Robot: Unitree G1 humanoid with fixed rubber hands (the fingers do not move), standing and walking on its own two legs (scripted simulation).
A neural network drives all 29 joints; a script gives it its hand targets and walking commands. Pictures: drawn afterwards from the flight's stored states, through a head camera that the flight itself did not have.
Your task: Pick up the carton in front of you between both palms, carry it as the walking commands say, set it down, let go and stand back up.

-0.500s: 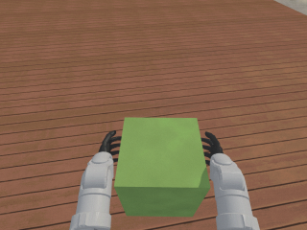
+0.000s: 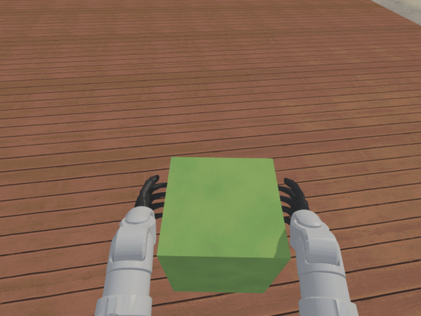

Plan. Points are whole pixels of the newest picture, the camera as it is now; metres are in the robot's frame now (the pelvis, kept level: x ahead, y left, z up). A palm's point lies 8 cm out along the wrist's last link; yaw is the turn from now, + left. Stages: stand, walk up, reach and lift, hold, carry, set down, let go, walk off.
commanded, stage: carry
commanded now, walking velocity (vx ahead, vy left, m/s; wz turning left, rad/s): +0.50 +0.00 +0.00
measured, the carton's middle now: (220, 228) +0.30 +0.00 -0.04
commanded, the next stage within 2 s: none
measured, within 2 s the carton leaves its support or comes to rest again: neither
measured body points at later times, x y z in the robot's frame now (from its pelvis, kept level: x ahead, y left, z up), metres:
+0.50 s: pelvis +0.21 -0.04 +0.00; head +0.23 -0.06 +0.45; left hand +0.51 +0.12 +0.02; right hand +0.52 -0.18 +0.01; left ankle +0.10 +0.08 -0.67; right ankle +0.28 -0.13 -0.73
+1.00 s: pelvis +0.36 -0.01 +0.00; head +0.35 -0.01 +0.45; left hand +0.66 +0.14 +0.04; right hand +0.67 -0.16 +0.03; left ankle +0.35 +0.08 -0.73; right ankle +0.28 -0.13 -0.73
